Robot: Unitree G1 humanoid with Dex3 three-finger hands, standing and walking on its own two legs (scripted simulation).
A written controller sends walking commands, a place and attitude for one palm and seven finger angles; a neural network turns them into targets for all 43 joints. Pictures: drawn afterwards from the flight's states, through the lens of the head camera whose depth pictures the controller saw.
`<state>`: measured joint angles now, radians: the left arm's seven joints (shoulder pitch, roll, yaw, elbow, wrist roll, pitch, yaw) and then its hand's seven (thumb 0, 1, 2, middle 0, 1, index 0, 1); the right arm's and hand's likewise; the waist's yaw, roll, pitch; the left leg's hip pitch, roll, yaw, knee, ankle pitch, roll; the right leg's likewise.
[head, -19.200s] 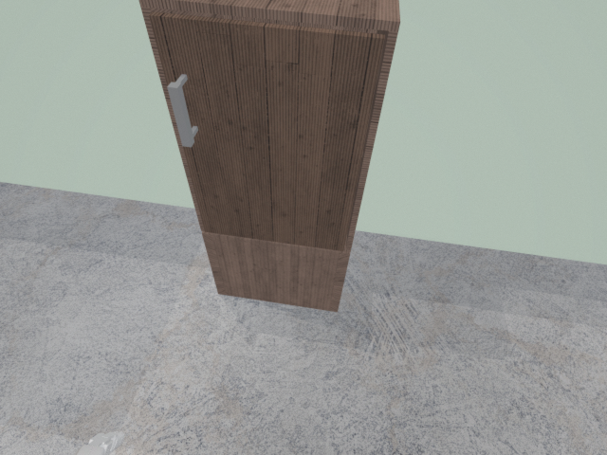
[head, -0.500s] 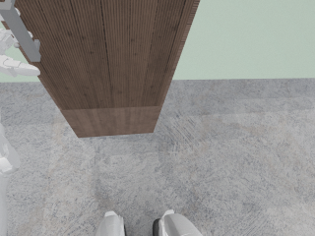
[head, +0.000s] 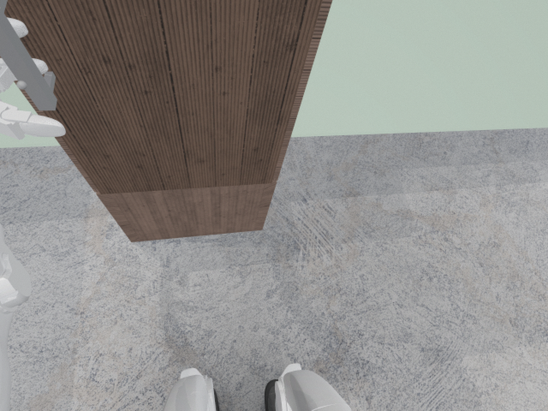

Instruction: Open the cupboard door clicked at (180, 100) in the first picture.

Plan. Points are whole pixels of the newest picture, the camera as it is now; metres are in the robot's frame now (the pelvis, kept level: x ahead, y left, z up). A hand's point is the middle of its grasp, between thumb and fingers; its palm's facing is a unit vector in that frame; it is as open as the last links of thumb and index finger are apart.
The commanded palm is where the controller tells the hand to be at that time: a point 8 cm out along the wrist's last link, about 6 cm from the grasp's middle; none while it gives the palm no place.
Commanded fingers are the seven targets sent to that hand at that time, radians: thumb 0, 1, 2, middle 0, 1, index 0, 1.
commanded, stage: slide the fingers in behind the handle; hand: left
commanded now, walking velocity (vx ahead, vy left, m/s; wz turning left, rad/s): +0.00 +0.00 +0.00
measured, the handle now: (25, 54) +0.57 +0.26 +0.11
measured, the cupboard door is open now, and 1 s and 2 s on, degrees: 0 0 35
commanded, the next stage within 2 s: close the thumb around the handle in 0.14 s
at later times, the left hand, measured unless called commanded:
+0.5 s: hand (24, 85) +0.52 +0.26 +0.11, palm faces +0.03 -1.00 +0.00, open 12.1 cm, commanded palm +0.51 +0.30 +0.10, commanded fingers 0.00 0.28 0.64 -0.36 -1.28 -0.36 -1.28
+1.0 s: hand (40, 86) +0.52 +0.24 +0.10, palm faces +0.01 -1.00 +0.01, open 5.6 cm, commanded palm +0.51 +0.29 +0.10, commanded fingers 0.00 0.90 0.90 -0.40 -1.35 -0.40 -1.35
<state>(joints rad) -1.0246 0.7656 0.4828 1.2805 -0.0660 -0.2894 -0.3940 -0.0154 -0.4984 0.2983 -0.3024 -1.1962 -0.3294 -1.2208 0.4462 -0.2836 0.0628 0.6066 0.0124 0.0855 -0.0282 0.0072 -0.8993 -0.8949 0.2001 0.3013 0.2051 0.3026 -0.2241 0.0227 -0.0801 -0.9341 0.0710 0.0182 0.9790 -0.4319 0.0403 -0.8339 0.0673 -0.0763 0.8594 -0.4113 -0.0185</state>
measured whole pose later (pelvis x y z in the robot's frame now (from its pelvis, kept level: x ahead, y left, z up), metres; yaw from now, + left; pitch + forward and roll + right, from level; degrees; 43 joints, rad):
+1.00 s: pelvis +0.00 +0.00 +0.00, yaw +0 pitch +21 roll -5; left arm -1.04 0.72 0.48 1.30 -0.05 -0.30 -0.38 -0.02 0.70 0.84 -0.40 -1.34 -0.39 -1.35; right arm 0.43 -0.28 0.07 0.60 0.01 0.08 -0.03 0.01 -0.90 -0.89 0.20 0.30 0.21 0.30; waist -0.23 0.02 -0.08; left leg -0.93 0.07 0.02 0.98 -0.43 0.04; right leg -0.84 0.06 -0.07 0.87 -0.41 -0.02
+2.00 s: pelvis +0.01 -0.03 +0.02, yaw +4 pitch +8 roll -1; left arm -0.04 -0.02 0.00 0.16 -0.02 -0.15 0.43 -0.02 0.73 0.77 -0.34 -1.34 -0.35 -1.33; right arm 0.23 -0.19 0.02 0.54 -0.02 0.03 0.03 0.01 -0.90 -0.90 0.20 0.30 0.20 0.30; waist -0.01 0.03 -0.12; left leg -0.56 0.02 0.02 0.82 -0.40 0.00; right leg -0.50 0.03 -0.08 0.80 -0.44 -0.05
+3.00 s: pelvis +0.01 -0.04 +0.03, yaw +4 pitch +6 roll +1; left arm 0.15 -0.03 -0.13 0.04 0.00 -0.19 0.41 -0.01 -0.49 0.30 -0.30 -0.79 -0.31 -0.77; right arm 0.21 -0.19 0.01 0.55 -0.04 0.05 -0.01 0.02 -0.90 -0.90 0.20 0.30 0.20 0.30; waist -0.01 0.02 -0.09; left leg -0.49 0.02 0.01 0.77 -0.38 -0.01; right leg -0.44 0.03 -0.08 0.78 -0.44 -0.07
